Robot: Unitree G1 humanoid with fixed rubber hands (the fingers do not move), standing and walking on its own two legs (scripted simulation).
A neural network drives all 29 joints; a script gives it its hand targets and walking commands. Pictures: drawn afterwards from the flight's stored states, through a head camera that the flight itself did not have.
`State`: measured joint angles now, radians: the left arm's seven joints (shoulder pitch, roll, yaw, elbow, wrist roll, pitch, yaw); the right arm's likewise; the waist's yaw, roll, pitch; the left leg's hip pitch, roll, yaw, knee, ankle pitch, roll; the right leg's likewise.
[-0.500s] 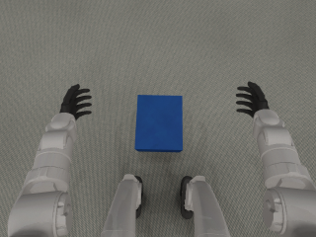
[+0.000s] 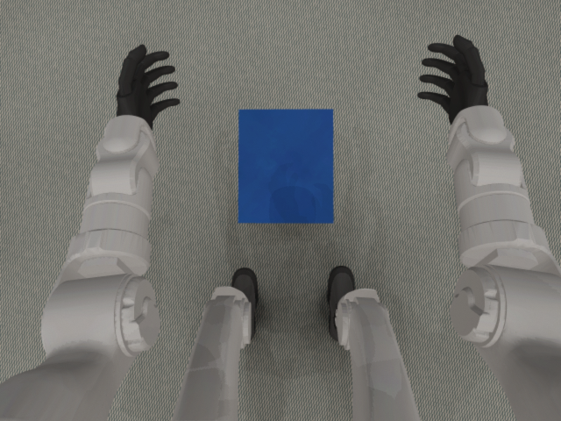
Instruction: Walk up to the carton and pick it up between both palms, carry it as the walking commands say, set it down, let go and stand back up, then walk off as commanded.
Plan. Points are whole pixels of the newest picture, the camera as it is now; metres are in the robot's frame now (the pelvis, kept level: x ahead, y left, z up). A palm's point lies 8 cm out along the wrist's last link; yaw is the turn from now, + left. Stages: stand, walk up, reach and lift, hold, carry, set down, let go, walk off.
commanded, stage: reach and lift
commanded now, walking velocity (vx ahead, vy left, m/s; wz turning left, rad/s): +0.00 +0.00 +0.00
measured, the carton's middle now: (285, 170) +0.48 +0.02 -0.57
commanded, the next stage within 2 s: none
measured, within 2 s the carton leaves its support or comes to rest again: neither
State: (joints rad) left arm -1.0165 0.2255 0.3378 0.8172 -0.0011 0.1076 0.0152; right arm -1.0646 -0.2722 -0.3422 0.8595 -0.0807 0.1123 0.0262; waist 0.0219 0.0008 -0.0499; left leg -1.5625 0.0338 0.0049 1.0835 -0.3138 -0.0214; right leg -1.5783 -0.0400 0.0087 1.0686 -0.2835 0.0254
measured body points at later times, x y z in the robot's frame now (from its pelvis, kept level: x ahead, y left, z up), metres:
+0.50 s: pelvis -0.02 +0.00 -0.12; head +0.32 +0.00 +0.18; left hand +0.50 +0.21 -0.26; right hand +0.51 -0.21 -0.26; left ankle +0.07 +0.13 -0.62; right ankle +0.08 -0.14 -0.62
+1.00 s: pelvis -0.04 +0.00 -0.23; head +0.32 -0.01 +0.04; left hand +0.49 +0.20 -0.40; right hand +0.51 -0.20 -0.40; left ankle +0.07 +0.13 -0.62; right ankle +0.08 -0.14 -0.62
